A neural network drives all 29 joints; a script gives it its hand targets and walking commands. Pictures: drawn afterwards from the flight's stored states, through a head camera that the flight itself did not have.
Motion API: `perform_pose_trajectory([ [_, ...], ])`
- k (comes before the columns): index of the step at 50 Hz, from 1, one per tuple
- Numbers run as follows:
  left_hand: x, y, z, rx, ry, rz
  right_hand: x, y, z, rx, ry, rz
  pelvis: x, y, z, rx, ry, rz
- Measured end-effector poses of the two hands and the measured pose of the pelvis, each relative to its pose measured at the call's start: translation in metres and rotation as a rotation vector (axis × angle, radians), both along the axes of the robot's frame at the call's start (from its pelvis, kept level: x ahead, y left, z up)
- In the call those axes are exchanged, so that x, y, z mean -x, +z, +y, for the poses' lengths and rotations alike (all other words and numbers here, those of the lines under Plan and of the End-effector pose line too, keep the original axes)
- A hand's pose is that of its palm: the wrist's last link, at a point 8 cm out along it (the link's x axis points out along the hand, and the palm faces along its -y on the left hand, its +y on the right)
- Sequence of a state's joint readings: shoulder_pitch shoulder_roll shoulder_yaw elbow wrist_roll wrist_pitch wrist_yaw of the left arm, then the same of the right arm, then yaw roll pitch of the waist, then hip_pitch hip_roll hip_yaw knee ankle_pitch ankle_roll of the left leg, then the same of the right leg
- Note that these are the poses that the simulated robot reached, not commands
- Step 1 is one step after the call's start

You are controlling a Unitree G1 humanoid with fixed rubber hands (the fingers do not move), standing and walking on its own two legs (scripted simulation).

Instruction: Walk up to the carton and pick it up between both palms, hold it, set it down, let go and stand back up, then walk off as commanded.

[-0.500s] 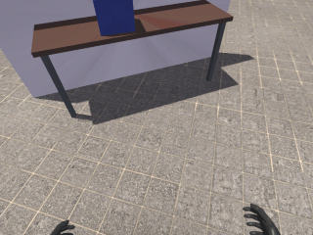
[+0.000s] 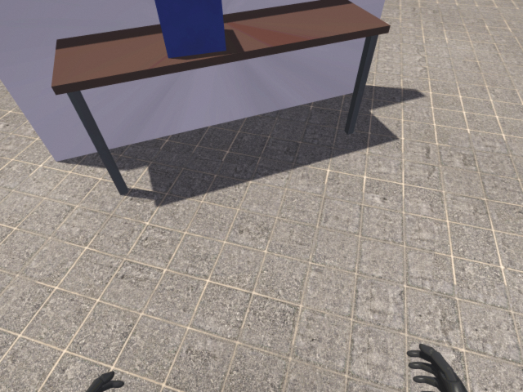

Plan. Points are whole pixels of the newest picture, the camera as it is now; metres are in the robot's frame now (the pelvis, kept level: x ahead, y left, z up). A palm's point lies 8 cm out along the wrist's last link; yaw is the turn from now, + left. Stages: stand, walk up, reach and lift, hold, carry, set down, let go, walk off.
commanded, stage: stand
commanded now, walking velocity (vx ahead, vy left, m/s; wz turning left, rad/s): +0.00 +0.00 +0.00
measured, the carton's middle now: (189, 15) +1.47 +0.31 -0.01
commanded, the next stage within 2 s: walk up in 1.28 s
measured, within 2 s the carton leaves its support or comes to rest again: neither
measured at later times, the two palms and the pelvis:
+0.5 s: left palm out of the picture +0.10 +0.29 -0.10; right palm out of the picture +0.13 -0.27 -0.09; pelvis +0.00 +0.00 +0.00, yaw +0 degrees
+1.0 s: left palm out of the picture +0.09 +0.29 -0.10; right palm out of the picture +0.12 -0.27 -0.09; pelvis +0.00 +0.00 +0.00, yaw +0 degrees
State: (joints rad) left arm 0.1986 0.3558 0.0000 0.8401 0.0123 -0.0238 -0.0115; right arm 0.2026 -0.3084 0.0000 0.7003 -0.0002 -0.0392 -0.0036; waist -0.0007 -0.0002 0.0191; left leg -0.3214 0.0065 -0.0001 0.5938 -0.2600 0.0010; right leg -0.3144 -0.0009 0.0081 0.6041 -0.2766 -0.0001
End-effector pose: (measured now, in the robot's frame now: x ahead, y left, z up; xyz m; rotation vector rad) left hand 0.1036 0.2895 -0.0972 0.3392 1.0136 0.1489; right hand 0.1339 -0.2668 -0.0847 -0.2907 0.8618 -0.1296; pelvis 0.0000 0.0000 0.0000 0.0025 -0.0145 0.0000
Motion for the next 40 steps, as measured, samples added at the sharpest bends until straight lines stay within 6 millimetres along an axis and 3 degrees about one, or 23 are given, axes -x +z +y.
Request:
perform_pose_trajectory([
  [40, 0.011, -0.002, 0.001, -0.001, 0.011, 0.038, 0.01, -0.004, -0.002, -0.001, -0.01, 0.04, 0.002, 0.002, -0.001, -0.001, 0.0, 0.008],
])
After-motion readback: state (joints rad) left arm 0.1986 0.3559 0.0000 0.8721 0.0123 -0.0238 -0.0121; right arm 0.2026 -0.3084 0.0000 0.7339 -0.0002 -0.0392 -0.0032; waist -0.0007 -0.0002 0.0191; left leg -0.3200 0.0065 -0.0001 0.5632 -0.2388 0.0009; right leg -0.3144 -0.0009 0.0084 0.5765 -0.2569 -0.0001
